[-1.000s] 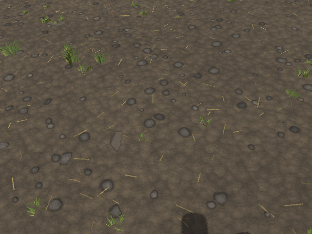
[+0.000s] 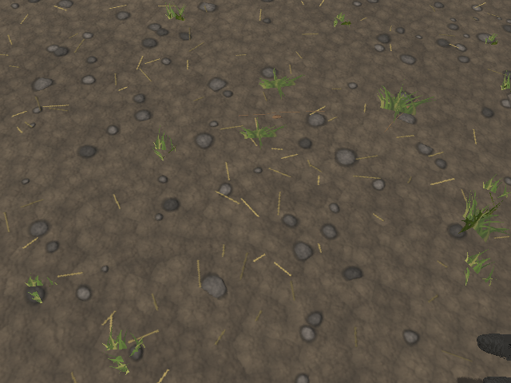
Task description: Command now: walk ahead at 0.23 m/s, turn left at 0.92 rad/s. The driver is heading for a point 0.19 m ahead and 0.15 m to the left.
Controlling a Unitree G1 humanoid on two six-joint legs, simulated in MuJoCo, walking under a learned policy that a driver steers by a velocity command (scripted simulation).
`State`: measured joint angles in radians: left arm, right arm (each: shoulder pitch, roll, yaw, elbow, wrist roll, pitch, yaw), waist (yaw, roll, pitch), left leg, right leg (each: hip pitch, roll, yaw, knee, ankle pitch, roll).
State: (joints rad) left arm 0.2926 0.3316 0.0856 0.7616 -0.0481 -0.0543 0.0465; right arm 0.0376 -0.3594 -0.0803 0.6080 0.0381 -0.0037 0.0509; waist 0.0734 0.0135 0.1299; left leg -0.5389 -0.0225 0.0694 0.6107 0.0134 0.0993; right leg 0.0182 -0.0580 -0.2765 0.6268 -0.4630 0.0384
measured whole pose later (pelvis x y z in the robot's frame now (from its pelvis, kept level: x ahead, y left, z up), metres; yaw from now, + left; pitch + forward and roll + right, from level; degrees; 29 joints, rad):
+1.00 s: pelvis +0.22 -0.09 +0.02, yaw +13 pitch -1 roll +0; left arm 0.15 0.24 0.02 0.75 0.01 -0.03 0.00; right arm 0.20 -0.23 -0.05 0.86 0.00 0.04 -0.04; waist 0.01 -0.02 0.03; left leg -0.19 -0.05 -0.16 0.53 -0.32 -0.01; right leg -0.22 0.03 0.00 0.53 -0.28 -0.03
